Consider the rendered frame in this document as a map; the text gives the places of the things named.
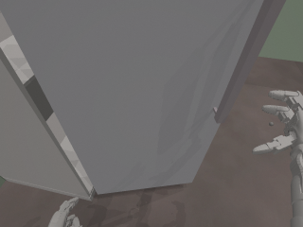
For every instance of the left robot hand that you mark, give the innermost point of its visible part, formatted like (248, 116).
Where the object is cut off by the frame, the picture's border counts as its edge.
(61, 218)

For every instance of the handle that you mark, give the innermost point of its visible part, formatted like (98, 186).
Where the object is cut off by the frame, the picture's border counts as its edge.
(259, 33)

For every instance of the robot right forearm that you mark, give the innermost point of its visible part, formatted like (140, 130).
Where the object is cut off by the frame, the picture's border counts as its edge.
(296, 167)

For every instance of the fridge door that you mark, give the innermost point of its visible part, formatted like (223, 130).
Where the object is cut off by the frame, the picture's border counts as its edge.
(133, 83)

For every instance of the right robot hand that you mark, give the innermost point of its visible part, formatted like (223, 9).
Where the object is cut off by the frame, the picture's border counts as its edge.
(292, 120)

